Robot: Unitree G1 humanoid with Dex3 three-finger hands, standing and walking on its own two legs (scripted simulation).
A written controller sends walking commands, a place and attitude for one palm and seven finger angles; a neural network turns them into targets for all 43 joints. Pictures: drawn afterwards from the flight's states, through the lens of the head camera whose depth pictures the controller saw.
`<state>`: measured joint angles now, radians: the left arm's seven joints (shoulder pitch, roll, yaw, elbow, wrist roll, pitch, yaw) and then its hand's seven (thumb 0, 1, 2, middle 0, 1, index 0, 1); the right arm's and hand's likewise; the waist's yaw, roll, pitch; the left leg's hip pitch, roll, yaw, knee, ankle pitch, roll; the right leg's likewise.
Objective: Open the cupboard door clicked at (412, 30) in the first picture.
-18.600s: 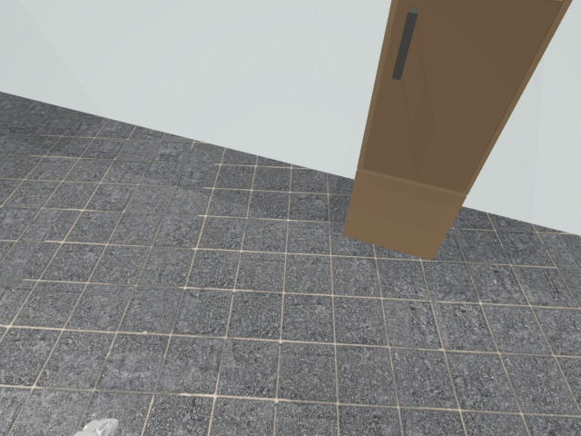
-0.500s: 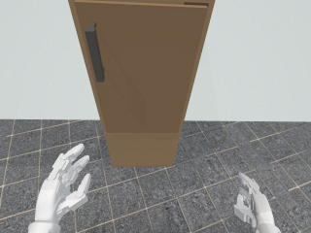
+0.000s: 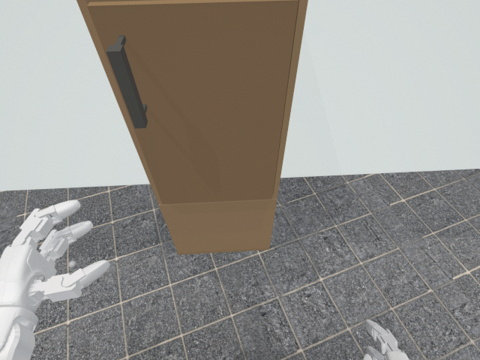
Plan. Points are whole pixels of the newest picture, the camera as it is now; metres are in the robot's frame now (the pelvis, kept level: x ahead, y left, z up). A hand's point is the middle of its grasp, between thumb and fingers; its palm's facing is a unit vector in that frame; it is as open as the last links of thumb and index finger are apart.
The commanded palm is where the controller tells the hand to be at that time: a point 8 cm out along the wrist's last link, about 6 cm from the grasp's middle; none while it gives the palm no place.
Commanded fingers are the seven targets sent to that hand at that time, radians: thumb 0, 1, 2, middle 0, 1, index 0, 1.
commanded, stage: raise the hand with hooked fingers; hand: left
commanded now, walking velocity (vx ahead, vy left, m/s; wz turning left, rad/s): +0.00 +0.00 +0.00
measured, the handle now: (131, 84) +0.58 +0.23 +0.15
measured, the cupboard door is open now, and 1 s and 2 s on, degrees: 0 0 0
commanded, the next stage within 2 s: move the hooked fingers beside the handle in 1.24 s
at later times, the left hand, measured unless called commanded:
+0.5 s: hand (16, 218) +0.28 +0.31 +0.14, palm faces +0.11 -0.99 -0.04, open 13.7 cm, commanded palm +0.25 +0.36 +0.15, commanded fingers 0.00 -0.50 0.30 -0.30 -1.20 -0.30 -1.20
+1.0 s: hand (19, 191) +0.30 +0.30 +0.17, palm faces +0.10 -0.99 -0.03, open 13.9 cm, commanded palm +0.27 +0.35 +0.18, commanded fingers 0.00 -0.50 0.30 -0.30 -1.20 -0.30 -1.20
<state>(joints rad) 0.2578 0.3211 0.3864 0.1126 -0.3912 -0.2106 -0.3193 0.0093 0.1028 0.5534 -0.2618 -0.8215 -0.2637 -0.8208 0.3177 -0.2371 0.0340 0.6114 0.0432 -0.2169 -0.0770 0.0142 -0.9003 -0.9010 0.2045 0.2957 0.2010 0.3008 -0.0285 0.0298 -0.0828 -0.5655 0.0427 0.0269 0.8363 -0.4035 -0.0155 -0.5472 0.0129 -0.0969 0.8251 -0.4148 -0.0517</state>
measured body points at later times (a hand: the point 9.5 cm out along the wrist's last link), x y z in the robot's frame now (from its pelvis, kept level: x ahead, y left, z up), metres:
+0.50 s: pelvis +0.01 +0.05 +0.02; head +0.01 +0.05 +0.47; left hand +0.27 +0.37 +0.15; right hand +0.21 -0.17 -0.04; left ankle +0.01 +0.13 -0.70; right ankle +0.00 -0.08 -0.70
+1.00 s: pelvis +0.01 +0.03 +0.04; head +0.01 +0.02 +0.48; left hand +0.29 +0.36 +0.17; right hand +0.18 -0.21 -0.05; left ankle +0.01 +0.13 -0.70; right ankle +0.00 -0.08 -0.70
